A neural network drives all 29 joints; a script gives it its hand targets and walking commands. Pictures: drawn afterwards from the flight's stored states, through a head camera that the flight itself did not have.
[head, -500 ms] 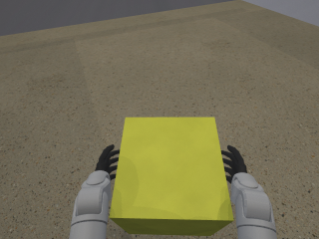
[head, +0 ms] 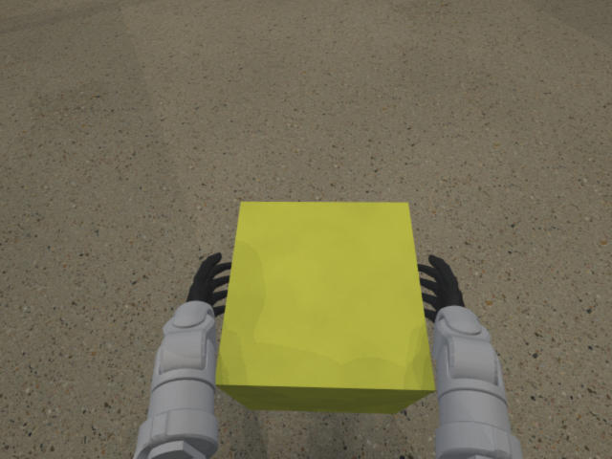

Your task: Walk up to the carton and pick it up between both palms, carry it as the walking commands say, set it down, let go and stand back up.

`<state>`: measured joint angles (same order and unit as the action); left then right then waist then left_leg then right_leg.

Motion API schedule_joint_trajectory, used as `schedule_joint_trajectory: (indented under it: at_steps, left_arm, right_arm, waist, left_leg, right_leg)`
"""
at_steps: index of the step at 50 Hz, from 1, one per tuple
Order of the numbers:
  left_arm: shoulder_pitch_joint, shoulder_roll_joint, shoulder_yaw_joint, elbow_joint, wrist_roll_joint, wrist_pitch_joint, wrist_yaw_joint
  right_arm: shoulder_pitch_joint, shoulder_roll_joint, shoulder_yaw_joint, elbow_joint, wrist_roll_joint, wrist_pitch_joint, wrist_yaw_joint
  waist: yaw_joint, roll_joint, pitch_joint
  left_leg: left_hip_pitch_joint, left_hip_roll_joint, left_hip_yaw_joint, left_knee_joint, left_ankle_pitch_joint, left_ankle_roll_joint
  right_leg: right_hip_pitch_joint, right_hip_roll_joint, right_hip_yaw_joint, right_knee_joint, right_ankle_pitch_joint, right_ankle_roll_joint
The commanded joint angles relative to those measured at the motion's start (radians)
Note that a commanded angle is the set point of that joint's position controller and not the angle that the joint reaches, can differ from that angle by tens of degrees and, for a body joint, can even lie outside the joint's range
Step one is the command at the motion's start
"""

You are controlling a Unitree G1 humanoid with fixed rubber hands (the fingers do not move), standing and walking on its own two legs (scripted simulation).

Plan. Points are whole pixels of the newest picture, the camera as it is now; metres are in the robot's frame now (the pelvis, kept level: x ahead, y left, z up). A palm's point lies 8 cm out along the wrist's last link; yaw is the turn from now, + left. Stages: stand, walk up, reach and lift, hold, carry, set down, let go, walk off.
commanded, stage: set down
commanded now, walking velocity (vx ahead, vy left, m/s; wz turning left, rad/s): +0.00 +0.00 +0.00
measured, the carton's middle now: (322, 314) +0.35 -0.02 -0.09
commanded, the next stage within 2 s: none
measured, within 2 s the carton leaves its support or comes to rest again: neither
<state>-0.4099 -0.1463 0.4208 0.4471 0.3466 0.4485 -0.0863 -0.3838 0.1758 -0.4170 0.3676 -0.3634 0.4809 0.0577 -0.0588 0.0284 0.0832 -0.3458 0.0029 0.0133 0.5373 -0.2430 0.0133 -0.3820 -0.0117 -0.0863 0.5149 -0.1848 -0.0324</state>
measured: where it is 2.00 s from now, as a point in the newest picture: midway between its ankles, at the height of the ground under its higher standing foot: outside the picture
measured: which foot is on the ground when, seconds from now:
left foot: down 0.00-1.00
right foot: down 0.00-1.00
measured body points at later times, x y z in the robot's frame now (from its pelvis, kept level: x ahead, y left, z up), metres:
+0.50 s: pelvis -0.03 +0.02 -0.05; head +0.15 +0.00 +0.36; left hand +0.37 +0.14 -0.11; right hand +0.34 -0.20 -0.11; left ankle +0.02 +0.12 -0.73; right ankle +0.05 -0.10 -0.73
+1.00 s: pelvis -0.04 +0.01 -0.12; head +0.19 -0.02 +0.26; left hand +0.40 +0.13 -0.20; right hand +0.38 -0.20 -0.20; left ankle +0.02 +0.12 -0.73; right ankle +0.05 -0.10 -0.73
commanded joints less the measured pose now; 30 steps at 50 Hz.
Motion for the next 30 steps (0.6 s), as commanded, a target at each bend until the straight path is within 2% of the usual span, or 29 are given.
schedule_joint_trajectory:
  at_steps: [1,14,20,30]
  left_arm:
    - [-0.5,-0.781,-0.484,0.046,-0.162,-0.07,-0.226]
    - [-0.602,-0.832,-0.498,0.075,-0.153,-0.146,-0.205]
    - [-0.645,-0.869,-0.535,0.053,-0.175,-0.143,-0.2]
    - [-0.719,-0.893,-0.533,0.058,-0.18,-0.115,-0.214]
  right_arm:
    - [-0.468,0.787,0.502,0.064,0.166,-0.064,0.224]
    - [-0.581,0.738,0.462,0.107,0.143,-0.149,0.289]
    - [-0.637,0.749,0.486,0.097,0.165,-0.148,0.317]
    - [-0.71,0.764,0.473,0.124,0.168,-0.122,0.343]
  waist:
    - [-0.009,-0.039,-0.455]
    - [-0.02,-0.008,-0.629]
    - [-0.014,-0.012,-0.764]
    - [-0.02,-0.01,-0.848]
  left_leg:
    - [-0.104,-0.107,-0.089,-0.04,0.105,0.053]
    - [-0.25,-0.11,-0.106,0.123,0.106,0.039]
    - [-0.308,-0.117,-0.105,0.202,0.136,0.026]
    - [-0.472,-0.129,-0.092,0.315,0.083,0.016]
  right_leg:
    - [0.29,0.066,0.153,0.016,0.27,0.017]
    - [-0.015,0.095,0.12,0.185,0.183,0.0]
    - [-0.121,0.109,0.115,0.265,0.195,-0.003]
    - [-0.303,0.117,0.103,0.376,0.142,0.0]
